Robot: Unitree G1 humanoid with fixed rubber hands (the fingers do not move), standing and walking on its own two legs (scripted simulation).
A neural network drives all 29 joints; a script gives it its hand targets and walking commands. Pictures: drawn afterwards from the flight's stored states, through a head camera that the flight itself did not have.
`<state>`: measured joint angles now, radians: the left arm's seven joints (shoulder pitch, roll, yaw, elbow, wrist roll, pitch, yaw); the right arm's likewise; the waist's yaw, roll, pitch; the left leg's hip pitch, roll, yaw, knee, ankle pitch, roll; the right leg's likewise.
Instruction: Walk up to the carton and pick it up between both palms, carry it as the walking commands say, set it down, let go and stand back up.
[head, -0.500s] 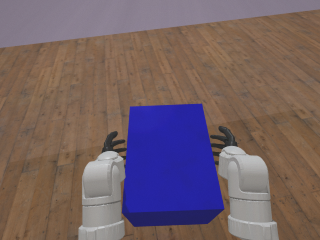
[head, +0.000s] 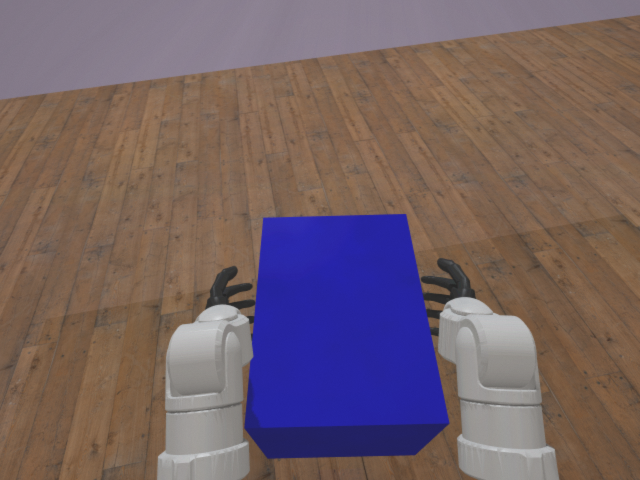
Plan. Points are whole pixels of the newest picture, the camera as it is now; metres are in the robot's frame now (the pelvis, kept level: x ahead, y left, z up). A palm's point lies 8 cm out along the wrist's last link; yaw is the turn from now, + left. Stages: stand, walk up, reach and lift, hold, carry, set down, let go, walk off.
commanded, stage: carry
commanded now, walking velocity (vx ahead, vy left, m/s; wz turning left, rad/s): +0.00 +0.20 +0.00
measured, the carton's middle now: (337, 334) +0.33 -0.01 -0.01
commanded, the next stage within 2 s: none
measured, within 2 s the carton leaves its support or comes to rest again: neither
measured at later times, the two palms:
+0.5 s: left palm (96, 388) +0.23 +0.25 +0.09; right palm (357, 375) +0.23 -0.02 +0.08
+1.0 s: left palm out of the picture +0.17 +0.37 +0.09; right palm (238, 441) +0.17 +0.10 +0.09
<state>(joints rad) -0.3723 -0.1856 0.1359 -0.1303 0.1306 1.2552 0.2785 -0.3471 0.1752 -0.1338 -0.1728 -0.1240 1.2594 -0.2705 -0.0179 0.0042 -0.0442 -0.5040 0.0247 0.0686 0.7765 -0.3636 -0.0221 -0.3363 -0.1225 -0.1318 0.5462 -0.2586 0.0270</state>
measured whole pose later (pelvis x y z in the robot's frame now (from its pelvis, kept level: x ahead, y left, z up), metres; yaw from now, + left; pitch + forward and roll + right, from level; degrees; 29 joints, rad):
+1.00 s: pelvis -0.12 +0.23 +0.00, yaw -1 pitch +2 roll -1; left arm -0.37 -0.18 0.14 -0.13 0.10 1.26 0.32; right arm -0.36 0.18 -0.14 -0.13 -0.17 1.24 -0.22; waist 0.04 0.04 -0.06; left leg -0.41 0.00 0.14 0.48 -0.12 0.08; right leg -0.28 -0.03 -0.14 0.52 -0.27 -0.01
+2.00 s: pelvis -0.12 +0.19 +0.00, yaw -1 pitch +2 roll +0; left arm -0.35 -0.18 0.14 -0.03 0.16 1.18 0.25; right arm -0.35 0.18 -0.15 -0.04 -0.16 1.18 -0.23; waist 0.00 0.01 -0.08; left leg -0.40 0.05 0.12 0.53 -0.15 0.03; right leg -0.27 0.02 -0.15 0.56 -0.32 -0.07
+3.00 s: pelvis -0.12 +0.20 +0.01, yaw -11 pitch -8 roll +1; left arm -0.24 -0.15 0.25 0.18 0.29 0.79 0.03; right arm -0.34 0.17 -0.13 0.40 -0.28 0.69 -0.08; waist 0.14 -0.01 0.03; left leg -0.12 0.01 0.02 0.40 -0.14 -0.01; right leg -0.07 0.06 0.02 0.46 -0.25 -0.06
